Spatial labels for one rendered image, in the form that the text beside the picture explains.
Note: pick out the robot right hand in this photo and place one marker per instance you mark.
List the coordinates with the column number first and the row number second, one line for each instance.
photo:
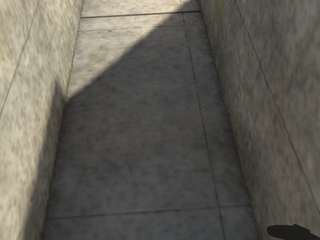
column 291, row 232

